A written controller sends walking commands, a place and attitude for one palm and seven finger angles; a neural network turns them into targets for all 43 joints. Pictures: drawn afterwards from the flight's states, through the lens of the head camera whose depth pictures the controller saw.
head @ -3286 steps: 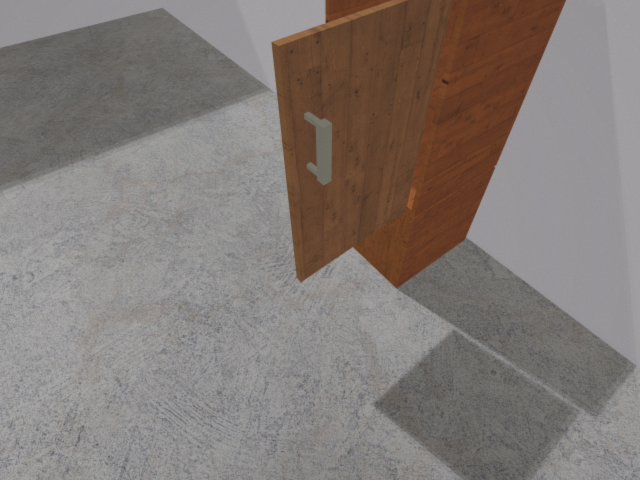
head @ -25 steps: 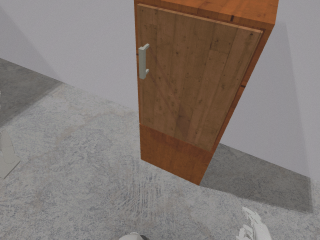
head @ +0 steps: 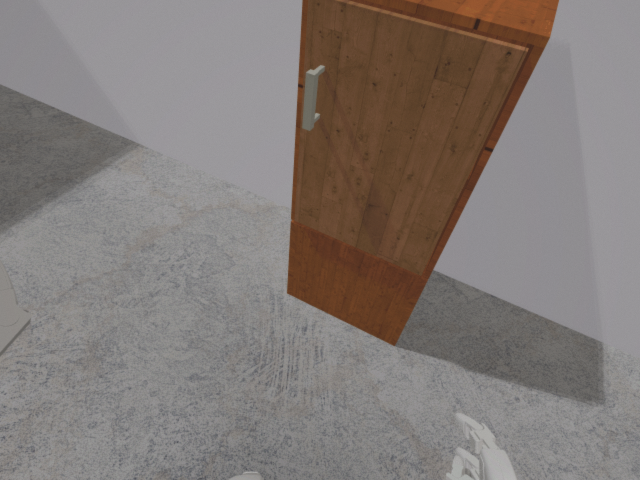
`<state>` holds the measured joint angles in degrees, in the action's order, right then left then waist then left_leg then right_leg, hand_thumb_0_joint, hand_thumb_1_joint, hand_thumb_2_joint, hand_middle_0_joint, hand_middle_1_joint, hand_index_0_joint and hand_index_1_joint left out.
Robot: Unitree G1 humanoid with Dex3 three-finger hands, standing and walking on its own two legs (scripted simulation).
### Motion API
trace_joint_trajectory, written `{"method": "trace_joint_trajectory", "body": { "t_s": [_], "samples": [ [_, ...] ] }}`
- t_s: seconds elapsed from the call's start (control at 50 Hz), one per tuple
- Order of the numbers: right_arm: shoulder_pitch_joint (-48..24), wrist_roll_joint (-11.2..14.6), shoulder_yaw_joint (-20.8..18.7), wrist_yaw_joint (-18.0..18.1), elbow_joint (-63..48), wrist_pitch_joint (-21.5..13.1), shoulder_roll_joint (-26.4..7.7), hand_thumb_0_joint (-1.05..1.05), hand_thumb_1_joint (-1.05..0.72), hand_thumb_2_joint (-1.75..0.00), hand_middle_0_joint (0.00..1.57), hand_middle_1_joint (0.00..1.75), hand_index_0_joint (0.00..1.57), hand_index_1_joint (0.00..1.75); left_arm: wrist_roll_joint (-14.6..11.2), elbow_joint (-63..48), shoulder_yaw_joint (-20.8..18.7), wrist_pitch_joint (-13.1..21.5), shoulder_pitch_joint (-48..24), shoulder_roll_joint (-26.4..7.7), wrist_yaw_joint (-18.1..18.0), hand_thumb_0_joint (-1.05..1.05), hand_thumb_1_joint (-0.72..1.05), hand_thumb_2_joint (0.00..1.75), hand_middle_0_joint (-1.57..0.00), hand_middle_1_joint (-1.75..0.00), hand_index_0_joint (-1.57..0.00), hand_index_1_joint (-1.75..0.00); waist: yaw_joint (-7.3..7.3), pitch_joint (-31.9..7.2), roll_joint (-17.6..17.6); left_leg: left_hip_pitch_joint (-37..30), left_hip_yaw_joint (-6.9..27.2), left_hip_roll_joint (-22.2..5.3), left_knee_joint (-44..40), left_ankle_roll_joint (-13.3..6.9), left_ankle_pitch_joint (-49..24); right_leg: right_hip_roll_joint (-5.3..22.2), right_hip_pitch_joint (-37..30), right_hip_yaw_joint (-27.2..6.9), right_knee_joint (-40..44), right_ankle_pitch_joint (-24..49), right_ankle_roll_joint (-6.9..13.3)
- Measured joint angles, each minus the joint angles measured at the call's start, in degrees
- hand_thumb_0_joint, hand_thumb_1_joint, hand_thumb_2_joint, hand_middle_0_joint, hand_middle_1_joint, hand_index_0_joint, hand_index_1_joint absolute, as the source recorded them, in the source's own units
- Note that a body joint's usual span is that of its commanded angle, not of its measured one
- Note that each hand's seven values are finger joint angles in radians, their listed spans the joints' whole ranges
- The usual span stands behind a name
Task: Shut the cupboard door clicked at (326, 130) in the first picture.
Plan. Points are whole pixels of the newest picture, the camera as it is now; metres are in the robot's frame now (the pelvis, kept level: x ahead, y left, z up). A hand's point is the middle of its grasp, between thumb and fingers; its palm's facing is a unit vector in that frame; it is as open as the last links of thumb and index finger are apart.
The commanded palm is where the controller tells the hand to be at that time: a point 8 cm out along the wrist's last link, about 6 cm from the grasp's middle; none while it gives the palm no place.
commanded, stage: stop stepping back and stand still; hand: left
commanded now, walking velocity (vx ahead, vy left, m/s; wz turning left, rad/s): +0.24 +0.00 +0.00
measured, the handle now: (314, 97) +0.82 +0.08 +0.07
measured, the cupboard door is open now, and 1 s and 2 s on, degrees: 0 0 0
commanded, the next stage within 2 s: let the arm hang, fingers relaxed in 0.54 s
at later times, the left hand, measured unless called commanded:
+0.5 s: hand (40, 359) +0.17 +0.25 +0.18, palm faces +0.37 -0.81 -0.45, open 7.4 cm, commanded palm +0.11 +0.29 +0.19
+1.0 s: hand out of the picture -0.01 +0.18 -0.18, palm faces +0.03 -0.99 -0.16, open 6.9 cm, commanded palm none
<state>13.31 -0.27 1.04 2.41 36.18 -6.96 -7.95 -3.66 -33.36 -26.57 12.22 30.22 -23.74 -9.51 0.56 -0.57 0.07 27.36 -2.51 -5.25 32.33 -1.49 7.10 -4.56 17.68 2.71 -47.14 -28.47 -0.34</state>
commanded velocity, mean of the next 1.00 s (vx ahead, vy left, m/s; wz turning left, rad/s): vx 0.05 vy -0.01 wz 0.00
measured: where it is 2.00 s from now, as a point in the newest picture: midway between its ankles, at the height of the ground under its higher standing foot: outside the picture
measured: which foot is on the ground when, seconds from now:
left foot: down 0.00-0.06, up 0.08-0.18, down 0.20-1.00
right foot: up 0.00-0.04, down 0.06-1.00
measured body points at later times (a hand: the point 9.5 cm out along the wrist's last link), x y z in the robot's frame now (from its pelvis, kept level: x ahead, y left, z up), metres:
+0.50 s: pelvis -0.04 +0.00 +0.01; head -0.06 +0.01 +0.46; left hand +0.14 +0.29 +0.20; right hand +0.06 -0.26 -0.09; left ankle +0.04 +0.10 -0.73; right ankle -0.09 -0.10 -0.73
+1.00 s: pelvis -0.03 +0.00 +0.00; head -0.03 +0.03 +0.45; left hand -0.01 +0.23 -0.16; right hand +0.02 -0.24 -0.13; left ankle +0.04 +0.10 -0.73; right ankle -0.09 -0.10 -0.73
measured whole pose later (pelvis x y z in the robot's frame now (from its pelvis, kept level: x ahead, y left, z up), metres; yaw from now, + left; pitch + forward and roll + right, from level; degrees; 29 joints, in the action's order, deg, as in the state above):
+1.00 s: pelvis -0.03 +0.00 +0.00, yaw -1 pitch -1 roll -1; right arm 13.3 -1.5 1.4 1.3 55.1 1.8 -10.6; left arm 0.7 55.2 -1.6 -2.3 18.0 -10.7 -1.3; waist 0.1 2.1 2.5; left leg 19.6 0.4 0.1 30.8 -1.3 9.9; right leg -2.1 6.8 3.2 -28.2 -20.1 1.8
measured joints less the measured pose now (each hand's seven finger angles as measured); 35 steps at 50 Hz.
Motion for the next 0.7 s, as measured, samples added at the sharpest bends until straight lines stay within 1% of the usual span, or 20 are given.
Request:
{"method": "trace_joint_trajectory", "body": {
  "t_s": [0.02, 0.04, 0.06, 0.08, 0.1, 0.14, 0.16, 0.2, 0.22, 0.26, 0.3, 0.34, 0.42, 0.46, 0.5, 0.56, 0.64, 0.66, 0.68, 0.7],
  "samples": [
    [0.4, -0.11, 0.43, -0.05, -0.36, 0.0, 0.3, 0.02, -0.9, -0.9, 0.2, 0.3, 0.2, 0.3, -0.02, -0.34, 0.15, -0.32, 0.47, -0.43, 0.07, 0.01, 0.89, 0.9, -0.21, -0.3, -0.21, -0.3, -0.14, -0.59, 0.32, 0.15, -0.38, 0.29, -1.1, 0.36, 0.48, 0.25, -3.66, 0.64, 5.91, 0.01, 0.58],
    [0.69, -0.2, 0.87, -0.13, -0.85, 0.12, 0.61, 0.02, -0.9, -0.9, 0.2, 0.3, 0.2, 0.31, -0.02, -0.65, 0.03, -0.66, 0.83, -1.23, 0.12, 0.01, 0.89, 0.9, -0.21, -0.3, -0.21, -0.3, -0.17, -1.19, 1.27, 0.72, -1.17, 1.03, -1.58, 0.87, 1.82, 0.9, -7.05, 0.59, 12.05, 0.14, 1.68],
    [0.7, -0.34, 1.27, -0.24, -1.5, 0.35, 0.75, 0.02, -0.9, -0.9, 0.2, 0.3, 0.2, 0.31, -0.01, -0.97, -0.46, -0.8, 1.12, -2.23, 0.15, 0.01, 0.89, 0.9, -0.21, -0.3, -0.21, -0.3, 0.14, -1.76, 2.71, 2.07, -2.47, 1.97, -0.76, 1.59, 4.32, 1.96, -9.24, -0.83, 17.49, 0.8, 3.43],
    [0.06, -0.54, 1.38, -0.24, -1.32, 0.71, 0.09, 0.02, -0.9, -0.9, 0.2, 0.3, 0.2, 0.31, 0.02, -0.56, -0.06, -0.75, 0.58, -2.03, 0.33, 0.01, 0.89, 0.9, -0.21, -0.3, -0.21, -0.3, 0.47, -1.34, 1.91, 3.33, -2.26, 1.77, 1.44, 2.28, 6.63, 1.75, -8.78, -1.26, 18.68, 4.95, 4.07],
    [-0.4, -0.73, 1.43, -0.13, -0.51, 1.2, -0.71, 0.02, -0.9, -0.9, 0.2, 0.3, 0.2, 0.31, -0.05, 0.22, 0.73, -0.8, 0.02, -1.73, 0.45, 0.01, 0.89, 0.9, -0.21, -0.3, -0.21, -0.3, 0.52, -0.82, 0.77, 3.55, -1.24, 1.79, 4.12, 2.63, 7.93, 1.31, -8.61, -1.35, 18.21, 6.88, 3.87],
    [0.16, -0.3, 1.33, 0.28, 1.21, 2.39, -1.76, 0.02, -0.9, -0.9, 0.2, 0.3, 0.2, 0.31, -0.28, 1.91, 2.17, -1.49, -0.07, -1.57, 0.25, 0.01, 0.89, 0.9, -0.21, -0.3, -0.22, -0.3, 0.5, -1.49, 0.18, 1.7, 0.34, 3.03, 7.66, 2.64, 8.81, 1.49, -9.0, -2.09, 17.74, 7.72, 3.04],
    [0.87, -0.06, 1.25, 0.57, 1.74, 2.9, -2.22, 0.02, -0.9, -0.9, 0.2, 0.3, 0.2, 0.31, -0.3, 2.7, 2.57, -1.89, 0.19, -1.43, 0.06, 0.01, 0.88, 0.9, -0.22, -0.3, -0.22, -0.3, 0.35, -2.27, 0.23, -0.22, 0.57, 3.5, 7.28, 2.4, 8.68, 1.73, -9.19, -2.53, 17.63, 7.61, 2.58],
    [2.6, 0.35, 0.88, 1.35, 2.05, 3.31, -3.58, 0.02, -0.9, -0.9, 0.2, 0.31, 0.2, 0.31, -0.1, 4.34, 2.96, -2.38, 0.48, -1.14, -0.21, 0.01, 0.88, 0.9, -0.22, -0.3, -0.22, -0.3, -0.48, -3.9, -0.46, -5.13, 0.99, 3.45, 3.12, 1.61, 8.47, 1.62, -9.19, -2.6, 16.88, 6.95, 1.74],
    [3.06, 0.51, 0.45, 1.87, 2.4, 3.36, -4.1, 0.02, -0.9, -0.9, 0.2, 0.31, 0.2, 0.31, 0.06, 5.47, 3.07, -2.52, -0.07, -1.1, -0.26, 0.01, 0.88, 0.9, -0.22, -0.3, -0.22, -0.3, -1.3, -4.17, -0.55, -5.85, 1.26, 3.77, 1.68, 1.08, 6.05, 1.86, -9.02, -2.18, 16.05, 6.39, 1.41],
    [3.19, 0.79, -0.09, 2.66, 3.19, 3.72, -4.66, 0.02, -0.9, -0.9, 0.2, 0.3, 0.2, 0.31, 0.13, 7.82, 2.86, -2.89, -1.08, -0.76, -0.28, 0.01, 0.88, 0.9, -0.22, -0.3, -0.22, -0.3, -1.82, -3.64, 0.35, -6.44, 0.66, 4.58, 1.75, 0.06, 4.7, 2.78, -9.17, -2.55, 14.92, 5.81, 1.01],
    [3.27, 0.72, -0.24, 3.14, 3.18, 3.7, -4.8, 0.02, -0.9, -0.9, 0.2, 0.3, 0.2, 0.3, 0.14, 9.23, 2.12, -3.44, -0.64, -0.38, -0.29, 0.01, 0.88, 0.9, -0.22, -0.3, -0.22, -0.3, -2.46, -3.65, 1.13, -7.04, -0.24, 4.94, 0.57, -0.32, 4.42, 3.26, -8.61, -3.3, 14.13, 4.97, 1.26],
    [3.44, 0.4, -0.41, 3.41, 2.59, 3.11, -4.52, 0.02, -0.9, -0.9, 0.2, 0.3, 0.2, 0.3, 0.44, 9.48, 1.61, -3.78, -0.19, -0.27, -0.25, 0.01, 0.89, 0.9, -0.21, -0.3, -0.22, -0.3, -2.94, -3.39, 1.53, -7.45, -0.67, 4.99, -1.46, -0.26, 3.38, 3.2, -7.9, -2.82, 14.39, 4.5, 1.48],
    [4.01, 0.23, -0.58, 2.71, 1.36, 2.07, -4.03, 0.02, -0.9, -0.9, 0.2, 0.3, 0.2, 0.3, 0.86, 7.1, 2.06, -3.19, 1.38, -0.36, 0.03, 0.01, 0.89, 0.9, -0.21, -0.3, -0.21, -0.3, -3.81, -2.47, 1.14, -7.06, 0.22, 4.72, -3.45, 0.41, 2.69, 2.59, -8.28, -1.98, 18.26, 9.51, 2.25],
    [4.17, 0.13, -0.65, 2.2, 1.19, 2.24, -3.99, 0.02, -0.9, -0.9, 0.2, 0.3, 0.2, 0.3, 0.89, 5.56, 2.43, -2.39, 2.93, -0.44, 0.2, 0.01, 0.89, 0.9, -0.21, -0.3, -0.21, -0.3, -3.56, -2.46, 0.61, -6.33, 0.66, 4.34, -2.66, 0.8, 4.31, 2.14, -8.3, -1.68, 19.16, 9.92, 2.51],
    [4.16, 0.14, -0.73, 1.83, 1.46, 2.63, -4.26, 0.02, -0.9, -0.9, 0.2, 0.3, 0.2, 0.3, 0.84, 4.61, 2.76, -1.57, 4.23, -0.32, 0.21, 0.01, 0.89, 0.9, -0.22, -0.3, -0.22, -0.3, -2.74, -2.5, -0.19, -5.67, 1.07, 3.8, -1.23, 1.12, 5.43, 1.42, -8.37, -1.76, 19.49, 9.87, 2.7],
    [3.92, 0.49, -0.92, 1.8, 2.4, 3.11, -4.8, 0.02, -0.9, -0.9, 0.2, 0.3, 0.2, 0.3, 0.83, 5.43, 3.26, -0.9, 4.04, -0.04, -0.03, 0.01, 0.88, 0.9, -0.22, -0.3, -0.22, -0.3, -1.6, -2.18, -1.29, -6.06, 1.74, 3.39, -0.3, 0.93, 2.76, 0.65, -9.14, -1.78, 18.85, 9.13, 2.64],
    [2.9, 0.78, -0.67, 2.39, 3.34, 3.32, -4.41, 0.02, -0.9, -0.9, 0.2, 0.3, 0.2, 0.3, 0.89, 9.34, 3.53, -1.54, 0.93, 0.78, 0.09, 0.01, 0.88, 0.9, -0.22, -0.3, -0.22, -0.3, -0.71, -1.93, -0.57, -8.02, 1.15, 4.32, -0.55, 0.46, 4.04, 1.67, -10.55, -2.22, 18.13, 7.87, 2.07],
    [2.34, 0.78, -0.72, 1.38, 4.04, 2.15, -4.9, 0.02, -0.9, -0.9, 0.2, 0.3, 0.2, 0.3, 1.83, 12.68, 4.63, -1.17, -1.09, 0.94, 1.01, 0.01, 0.89, 0.9, -0.22, -0.3, -0.22, -0.3, -0.51, -2.19, -1.05, -7.51, 1.24, 4.49, -0.4, 0.32, 4.08, 1.92, -9.7, -1.64, 17.21, 7.93, 1.87],
    [1.39, 0.74, -0.75, 0.14, 4.87, 1.71, -5.8, 0.02, -0.9, -0.9, 0.2, 0.3, 0.2, 0.3, 2.66, 17.82, 6.68, -2.24, -4.03, 1.01, 2.57, 0.01, 0.89, 0.9, -0.21, -0.3, -0.21, -0.3, -0.18, -2.28, -1.67, -6.74, 1.28, 4.86, 0.06, 0.11, 4.04, 2.36, -8.47, -1.24, 15.6, 7.7, 1.66],
    [0.14, 0.45, -0.71, -0.78, 5.71, 1.97, -6.71, 0.02, -0.9, -0.9, 0.2, 0.3, 0.2, 0.3, 3.3, 23.96, 9.13, -4.34, -7.06, 1.3, 4.1, 0.0, 0.89, 0.9, -0.21, -0.3, -0.21, -0.3, 0.13, -2.3, -2.22, -5.96, 1.14, 5.34, 0.61, -0.13, 3.99, 2.9, -7.33, -1.18, 14.06, 7.05, 1.54]
  ]
}}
